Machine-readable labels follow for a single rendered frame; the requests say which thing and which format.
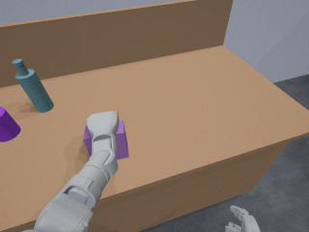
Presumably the right robot hand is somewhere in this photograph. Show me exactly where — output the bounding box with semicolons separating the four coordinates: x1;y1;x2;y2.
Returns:
225;205;261;232

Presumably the left robot forearm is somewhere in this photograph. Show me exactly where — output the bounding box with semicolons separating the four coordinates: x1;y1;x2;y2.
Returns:
34;131;119;229

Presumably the table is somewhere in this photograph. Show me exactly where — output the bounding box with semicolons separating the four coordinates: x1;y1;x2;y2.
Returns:
0;0;309;232

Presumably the left robot hand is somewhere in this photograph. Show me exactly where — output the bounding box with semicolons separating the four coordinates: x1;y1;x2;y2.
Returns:
86;110;120;137

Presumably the sponge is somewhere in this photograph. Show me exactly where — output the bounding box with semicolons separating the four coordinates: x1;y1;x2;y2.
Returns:
83;120;129;160

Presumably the left robot upper arm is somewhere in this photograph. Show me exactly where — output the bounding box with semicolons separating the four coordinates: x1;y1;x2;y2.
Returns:
21;193;94;232

